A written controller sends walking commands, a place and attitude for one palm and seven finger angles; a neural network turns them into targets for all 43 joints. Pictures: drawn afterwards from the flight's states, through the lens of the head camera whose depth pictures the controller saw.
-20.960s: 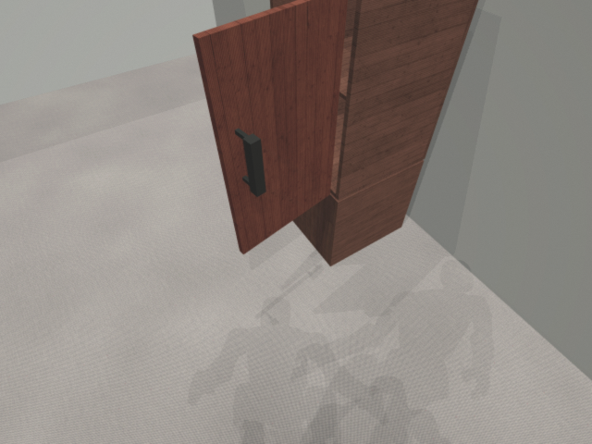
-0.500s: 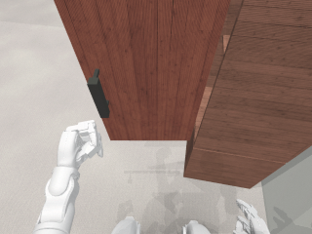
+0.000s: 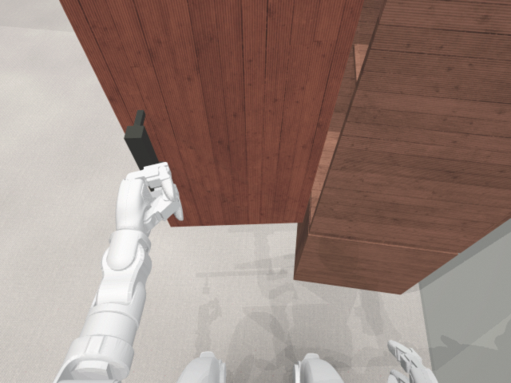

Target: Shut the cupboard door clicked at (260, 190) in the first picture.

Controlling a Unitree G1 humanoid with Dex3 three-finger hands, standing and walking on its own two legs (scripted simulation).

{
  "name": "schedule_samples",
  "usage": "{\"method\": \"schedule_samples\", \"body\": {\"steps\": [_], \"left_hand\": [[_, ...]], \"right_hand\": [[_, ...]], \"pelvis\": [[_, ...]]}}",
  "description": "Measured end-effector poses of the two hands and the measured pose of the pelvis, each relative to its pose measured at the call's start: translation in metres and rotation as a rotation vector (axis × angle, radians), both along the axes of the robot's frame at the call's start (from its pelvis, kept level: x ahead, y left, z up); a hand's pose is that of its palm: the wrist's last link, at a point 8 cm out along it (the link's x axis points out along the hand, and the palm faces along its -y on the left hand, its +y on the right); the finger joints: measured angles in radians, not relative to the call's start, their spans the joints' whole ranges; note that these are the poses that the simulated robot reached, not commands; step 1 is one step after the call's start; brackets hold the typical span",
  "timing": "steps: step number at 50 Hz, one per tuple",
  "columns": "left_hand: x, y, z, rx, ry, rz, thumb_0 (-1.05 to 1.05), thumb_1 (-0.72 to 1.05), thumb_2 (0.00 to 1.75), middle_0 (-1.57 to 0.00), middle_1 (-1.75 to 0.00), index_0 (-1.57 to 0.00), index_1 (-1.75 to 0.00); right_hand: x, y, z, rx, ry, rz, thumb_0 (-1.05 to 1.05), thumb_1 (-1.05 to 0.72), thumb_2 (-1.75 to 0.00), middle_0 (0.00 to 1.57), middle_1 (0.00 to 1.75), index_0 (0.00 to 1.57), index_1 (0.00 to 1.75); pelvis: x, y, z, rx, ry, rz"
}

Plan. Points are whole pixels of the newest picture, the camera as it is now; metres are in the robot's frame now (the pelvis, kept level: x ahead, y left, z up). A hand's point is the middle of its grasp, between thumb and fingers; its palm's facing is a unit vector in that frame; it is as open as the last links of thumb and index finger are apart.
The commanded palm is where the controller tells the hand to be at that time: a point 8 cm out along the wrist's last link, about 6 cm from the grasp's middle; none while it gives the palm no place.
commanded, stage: bring the fist close to the handle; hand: left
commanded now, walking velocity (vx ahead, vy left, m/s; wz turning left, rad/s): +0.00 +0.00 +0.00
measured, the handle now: (150, 153) +0.48 +0.20 +0.06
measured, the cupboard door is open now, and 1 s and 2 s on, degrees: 100 93 78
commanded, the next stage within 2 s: push the door shut along its arc in 0.30 s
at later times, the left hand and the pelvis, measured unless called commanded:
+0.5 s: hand (175, 200) +0.38 +0.14 +0.06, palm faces +0.01 -1.00 -0.02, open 3.1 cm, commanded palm +0.36 +0.19 +0.06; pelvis -0.01 +0.00 +0.00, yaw +0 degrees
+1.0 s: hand (181, 167) +0.44 +0.14 +0.06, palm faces -0.10 -0.99 -0.01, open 3.1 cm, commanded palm +0.43 +0.18 +0.06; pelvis -0.02 +0.01 -0.01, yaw +0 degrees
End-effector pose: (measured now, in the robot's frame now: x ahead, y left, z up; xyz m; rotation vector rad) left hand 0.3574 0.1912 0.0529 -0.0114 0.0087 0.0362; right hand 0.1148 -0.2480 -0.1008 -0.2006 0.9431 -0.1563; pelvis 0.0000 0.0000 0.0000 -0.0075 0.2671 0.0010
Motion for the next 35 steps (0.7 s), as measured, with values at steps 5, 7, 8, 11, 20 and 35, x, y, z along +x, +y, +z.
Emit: {"method": "schedule_samples", "body": {"steps": [5,7,8,11,20,35], "left_hand": [[-0.002,0.002,0.013,0.025,-0.067,0.012,0.02,0.9,0.9,-1.3,-1.5,-1.29,-1.5],[-0.005,0.005,0.012,0.038,-0.05,0.01,0.02,0.9,0.9,-1.3,-1.5,-1.29,-1.5],[-0.006,0.006,0.01,0.041,-0.035,0.009,0.02,0.9,0.9,-1.3,-1.5,-1.3,-1.5],[-0.014,0.011,0.003,0.033,0.008,0.015,0.02,0.9,0.9,-1.3,-1.5,-1.3,-1.5],[-0.013,0.004,0.007,0.023,-0.066,0.001,0.02,0.9,0.9,-1.31,-1.5,-1.3,-1.5],[0.026,0.01,0.008,0.04,-0.024,-0.04,0.02,0.9,0.9,-1.31,-1.5,-1.3,-1.5]], "right_hand": [[-0.009,-0.001,-0.001,0.011,0.026,-0.016,0.01,-0.91,-0.9,0.2,0.3,0.21,0.3],[-0.012,-0.002,-0.001,0.017,0.036,-0.018,0.01,-0.91,-0.9,0.2,0.3,0.21,0.3],[-0.013,-0.002,-0.001,0.019,0.039,-0.018,0.01,-0.91,-0.9,0.2,0.3,0.21,0.3],[-0.015,-0.003,0.001,0.018,0.043,-0.019,0.01,-0.91,-0.9,0.2,0.3,0.21,0.3],[-0.01,-0.006,0.0,-0.017,0.021,0.002,0.01,-0.91,-0.9,0.2,0.3,0.21,0.3],[-0.029,-0.005,-0.005,-0.02,0.061,-0.023,0.01,-0.91,-0.9,0.2,0.3,0.21,0.3]], "pelvis": [[0.002,-0.001,0.001,0.005,-0.003,-0.011],[0.002,-0.001,0.002,0.006,-0.008,-0.01],[0.001,-0.001,0.003,0.006,-0.011,-0.01],[0.0,-0.002,0.005,0.005,-0.018,-0.007],[-0.009,-0.001,0.0,-0.002,-0.019,0.007],[-0.015,-0.001,-0.003,-0.003,0.0,0.004]]}}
